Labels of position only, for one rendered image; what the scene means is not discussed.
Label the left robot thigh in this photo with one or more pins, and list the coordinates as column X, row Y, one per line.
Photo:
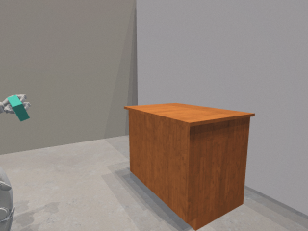
column 6, row 197

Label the robot right hand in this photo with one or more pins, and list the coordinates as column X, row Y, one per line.
column 4, row 186

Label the robot left shin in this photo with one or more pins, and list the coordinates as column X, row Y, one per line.
column 6, row 224

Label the table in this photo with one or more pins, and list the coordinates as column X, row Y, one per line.
column 192, row 157

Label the robot left hand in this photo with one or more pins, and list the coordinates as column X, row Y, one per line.
column 8, row 107

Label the sponge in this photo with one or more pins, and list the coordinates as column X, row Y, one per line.
column 18, row 108

